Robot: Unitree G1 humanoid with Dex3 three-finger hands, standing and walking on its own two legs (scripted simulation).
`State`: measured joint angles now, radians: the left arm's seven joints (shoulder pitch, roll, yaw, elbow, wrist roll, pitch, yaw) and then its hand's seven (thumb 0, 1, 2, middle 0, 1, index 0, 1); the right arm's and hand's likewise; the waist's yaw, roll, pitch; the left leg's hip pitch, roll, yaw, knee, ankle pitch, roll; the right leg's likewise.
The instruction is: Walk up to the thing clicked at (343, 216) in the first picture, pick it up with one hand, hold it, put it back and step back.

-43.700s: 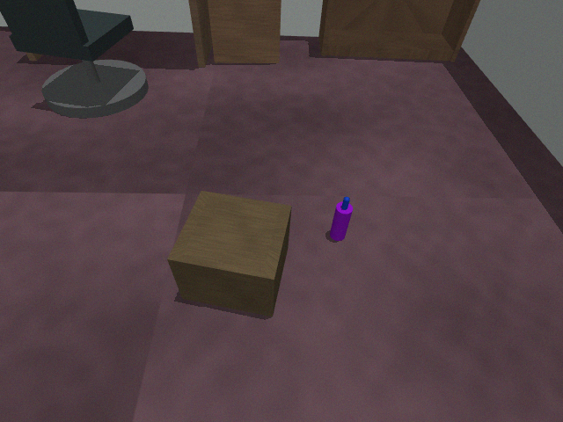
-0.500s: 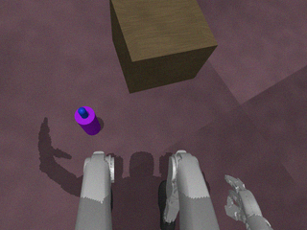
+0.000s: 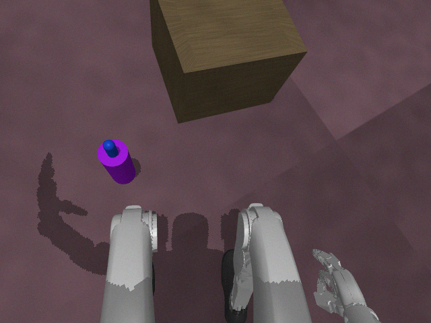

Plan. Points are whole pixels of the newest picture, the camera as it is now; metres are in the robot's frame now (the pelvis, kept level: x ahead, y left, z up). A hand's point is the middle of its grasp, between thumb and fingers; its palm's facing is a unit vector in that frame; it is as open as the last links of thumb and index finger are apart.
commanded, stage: go down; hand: left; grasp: from the side
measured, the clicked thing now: (117, 160) +0.47 +0.22 -0.30
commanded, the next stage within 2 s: approach in 0.50 s
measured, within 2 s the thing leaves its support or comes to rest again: neither
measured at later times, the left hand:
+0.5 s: hand out of the picture +0.39 +0.40 -0.02, palm faces +0.17 -0.98 -0.11, open 17.4 cm
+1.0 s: hand (21, 156) +0.41 +0.36 -0.14, palm faces +0.15 -0.99 +0.02, open 17.5 cm
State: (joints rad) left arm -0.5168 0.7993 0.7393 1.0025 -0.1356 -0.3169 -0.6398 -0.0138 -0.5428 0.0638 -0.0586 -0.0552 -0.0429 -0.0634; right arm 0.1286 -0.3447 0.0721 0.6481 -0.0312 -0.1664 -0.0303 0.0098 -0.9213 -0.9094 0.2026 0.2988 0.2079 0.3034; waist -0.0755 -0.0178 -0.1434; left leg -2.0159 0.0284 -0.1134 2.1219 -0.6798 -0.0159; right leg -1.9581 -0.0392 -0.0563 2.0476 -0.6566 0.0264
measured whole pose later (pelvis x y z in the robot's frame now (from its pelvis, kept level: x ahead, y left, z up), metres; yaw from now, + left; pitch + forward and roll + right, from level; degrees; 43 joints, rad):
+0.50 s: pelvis +0.00 +0.00 -0.02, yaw +0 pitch +32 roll -7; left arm -0.57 0.86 0.77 1.03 -0.14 -0.33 -0.67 -0.01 -0.53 0.09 -0.05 -0.06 -0.04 -0.07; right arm 0.14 -0.36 0.09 0.65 -0.03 -0.16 -0.02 0.01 -0.91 -0.91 0.20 0.30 0.21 0.30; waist -0.09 -0.02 -0.12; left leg -2.08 0.02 -0.12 2.19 -0.68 -0.02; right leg -2.02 -0.04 -0.06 2.11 -0.66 0.03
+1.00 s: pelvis -0.01 +0.00 -0.08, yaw -4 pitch +28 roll -9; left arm -0.66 0.84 0.78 1.25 -0.23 -0.64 -0.69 -0.01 -0.57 0.03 -0.08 -0.08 -0.06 -0.09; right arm 0.05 -0.38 0.19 0.64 -0.11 -0.17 0.03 0.01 -0.91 -0.90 0.20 0.30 0.21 0.30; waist -0.16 -0.09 0.01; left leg -2.21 0.03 -0.18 2.41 -0.70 -0.02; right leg -2.14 -0.01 -0.09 2.29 -0.65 0.04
